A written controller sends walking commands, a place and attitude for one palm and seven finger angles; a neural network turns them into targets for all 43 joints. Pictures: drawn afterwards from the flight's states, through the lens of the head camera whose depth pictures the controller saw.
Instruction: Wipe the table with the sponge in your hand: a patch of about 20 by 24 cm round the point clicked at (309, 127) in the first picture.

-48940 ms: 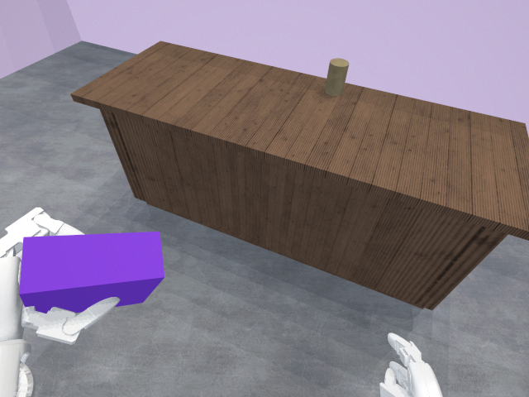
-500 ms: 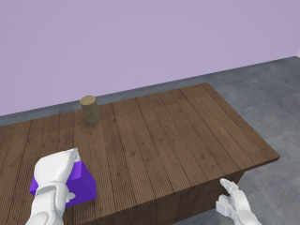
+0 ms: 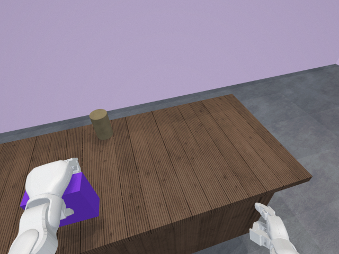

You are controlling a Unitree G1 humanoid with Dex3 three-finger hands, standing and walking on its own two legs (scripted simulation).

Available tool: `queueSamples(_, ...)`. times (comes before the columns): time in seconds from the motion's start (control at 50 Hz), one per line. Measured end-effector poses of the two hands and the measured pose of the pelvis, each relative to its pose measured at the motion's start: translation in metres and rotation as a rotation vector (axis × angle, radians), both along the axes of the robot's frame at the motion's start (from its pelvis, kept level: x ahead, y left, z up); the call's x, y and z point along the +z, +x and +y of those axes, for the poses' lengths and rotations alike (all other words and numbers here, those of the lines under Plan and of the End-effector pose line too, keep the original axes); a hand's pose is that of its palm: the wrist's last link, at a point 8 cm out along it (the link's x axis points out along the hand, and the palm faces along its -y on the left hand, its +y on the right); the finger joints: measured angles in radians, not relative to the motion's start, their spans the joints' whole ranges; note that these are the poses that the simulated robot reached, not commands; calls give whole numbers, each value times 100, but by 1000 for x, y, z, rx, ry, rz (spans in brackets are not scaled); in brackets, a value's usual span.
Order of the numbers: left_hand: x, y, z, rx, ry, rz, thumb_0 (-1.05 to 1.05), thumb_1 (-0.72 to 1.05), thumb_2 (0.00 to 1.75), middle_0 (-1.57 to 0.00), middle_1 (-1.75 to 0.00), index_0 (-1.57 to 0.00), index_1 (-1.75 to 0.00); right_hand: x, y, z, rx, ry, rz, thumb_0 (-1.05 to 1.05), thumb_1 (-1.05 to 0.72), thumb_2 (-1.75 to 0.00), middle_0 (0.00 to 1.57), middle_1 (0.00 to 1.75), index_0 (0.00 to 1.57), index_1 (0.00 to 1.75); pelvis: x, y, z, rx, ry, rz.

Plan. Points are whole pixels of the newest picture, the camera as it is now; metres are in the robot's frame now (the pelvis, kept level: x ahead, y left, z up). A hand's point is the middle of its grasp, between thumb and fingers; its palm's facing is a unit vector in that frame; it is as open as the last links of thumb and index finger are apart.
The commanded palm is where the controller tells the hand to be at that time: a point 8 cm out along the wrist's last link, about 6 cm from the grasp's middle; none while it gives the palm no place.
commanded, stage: lift the sponge slowly off the table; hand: left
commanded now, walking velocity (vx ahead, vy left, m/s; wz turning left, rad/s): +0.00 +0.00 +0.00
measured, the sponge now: (68, 205) +0.20 +0.31 -0.01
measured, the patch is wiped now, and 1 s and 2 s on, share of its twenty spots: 1.00 1.00 1.00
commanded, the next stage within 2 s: bring the sponge back beside the body in 0.60 s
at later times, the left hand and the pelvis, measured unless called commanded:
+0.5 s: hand (61, 177) +0.23 +0.30 +0.09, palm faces +0.05 -0.10 -0.99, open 9.6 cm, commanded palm +0.19 +0.29 +0.15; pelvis +0.00 +0.00 +0.00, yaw +0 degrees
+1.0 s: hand (58, 179) +0.22 +0.30 +0.10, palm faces +0.07 -0.11 -0.99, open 9.6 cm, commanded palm +0.18 +0.29 +0.16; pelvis +0.00 +0.00 +0.00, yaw +0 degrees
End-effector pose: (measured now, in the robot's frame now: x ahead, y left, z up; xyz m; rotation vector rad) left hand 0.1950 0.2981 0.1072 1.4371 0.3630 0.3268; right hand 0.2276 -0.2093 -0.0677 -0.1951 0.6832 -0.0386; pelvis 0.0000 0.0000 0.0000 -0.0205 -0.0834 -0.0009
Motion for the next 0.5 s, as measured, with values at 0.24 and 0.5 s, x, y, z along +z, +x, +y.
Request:
queueSamples(0.24, 12, 1, -8, 2, -19, -10, 0, -49, 104, -77, -138, -81, -139, 4, 10, 7, 19, 22, -17, 2, -90, -90, 20, 30, 20, 30, 1, 4, 2, -1, 5, -4)
queueSamples(0.5, 34, 9, -5, 17, 2, -53, 0, -50, 104, -77, -138, -81, -139, 7, 14, 11, 32, 22, -18, 2, -90, -90, 20, 30, 19, 30, 2, 2, 2, -2, 6, -10)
